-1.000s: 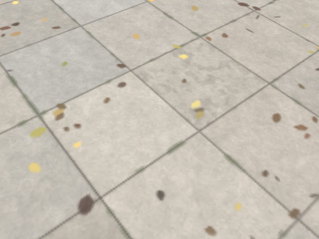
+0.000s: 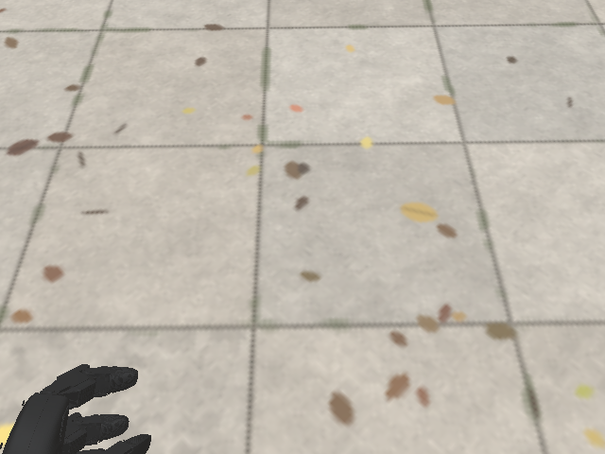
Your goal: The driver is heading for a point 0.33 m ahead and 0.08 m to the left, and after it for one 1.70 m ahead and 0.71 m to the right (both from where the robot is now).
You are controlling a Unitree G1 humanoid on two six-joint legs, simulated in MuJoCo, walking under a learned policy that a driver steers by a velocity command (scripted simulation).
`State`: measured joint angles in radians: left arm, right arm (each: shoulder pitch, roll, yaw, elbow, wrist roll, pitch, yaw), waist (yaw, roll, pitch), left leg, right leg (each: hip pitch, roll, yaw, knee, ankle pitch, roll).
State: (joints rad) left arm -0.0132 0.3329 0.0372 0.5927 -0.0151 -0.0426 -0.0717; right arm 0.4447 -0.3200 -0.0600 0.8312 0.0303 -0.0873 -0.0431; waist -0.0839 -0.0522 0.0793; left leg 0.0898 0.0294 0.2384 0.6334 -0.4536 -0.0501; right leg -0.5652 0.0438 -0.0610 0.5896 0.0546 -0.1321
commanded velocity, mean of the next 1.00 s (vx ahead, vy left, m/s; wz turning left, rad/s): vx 0.09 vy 0.00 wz -0.18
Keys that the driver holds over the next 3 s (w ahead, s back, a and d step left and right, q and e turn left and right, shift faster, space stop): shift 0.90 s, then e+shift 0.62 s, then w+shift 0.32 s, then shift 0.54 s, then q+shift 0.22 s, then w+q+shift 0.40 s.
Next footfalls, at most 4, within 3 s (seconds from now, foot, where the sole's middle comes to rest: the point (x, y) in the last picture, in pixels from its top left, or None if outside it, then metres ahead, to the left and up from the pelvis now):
0.42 left None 0.28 0.20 -0.74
1.24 right None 0.18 -0.05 -0.74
1.84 left None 0.36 0.07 -0.74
2.22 right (445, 450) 0.42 -0.29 -0.74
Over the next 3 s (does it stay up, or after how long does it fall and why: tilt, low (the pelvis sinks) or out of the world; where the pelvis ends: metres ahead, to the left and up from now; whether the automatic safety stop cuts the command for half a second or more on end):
stays up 0.55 -0.19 0.04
